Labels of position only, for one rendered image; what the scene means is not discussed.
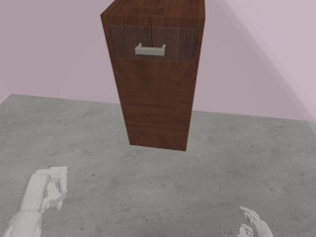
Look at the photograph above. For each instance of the right robot hand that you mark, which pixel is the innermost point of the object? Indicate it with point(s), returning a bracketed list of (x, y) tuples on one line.
[(259, 227)]

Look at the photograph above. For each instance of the handle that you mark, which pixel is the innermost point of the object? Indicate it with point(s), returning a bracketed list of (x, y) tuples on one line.
[(147, 10), (150, 50)]

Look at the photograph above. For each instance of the robot left forearm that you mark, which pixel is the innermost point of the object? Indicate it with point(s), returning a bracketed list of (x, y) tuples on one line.
[(24, 224)]

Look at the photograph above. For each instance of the left robot hand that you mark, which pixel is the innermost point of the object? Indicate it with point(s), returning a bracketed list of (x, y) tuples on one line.
[(50, 183)]

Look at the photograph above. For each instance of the drawer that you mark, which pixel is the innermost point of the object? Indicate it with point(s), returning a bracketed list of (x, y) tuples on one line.
[(180, 43)]

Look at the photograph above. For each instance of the cabinet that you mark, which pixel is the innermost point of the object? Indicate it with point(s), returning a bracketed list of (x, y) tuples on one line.
[(156, 96)]

